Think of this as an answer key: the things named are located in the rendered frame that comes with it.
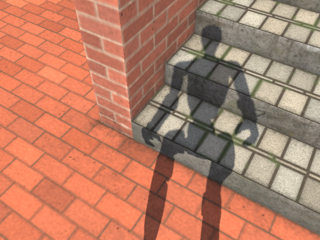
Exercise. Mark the stairs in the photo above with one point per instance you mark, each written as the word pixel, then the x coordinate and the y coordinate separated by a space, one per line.
pixel 241 103

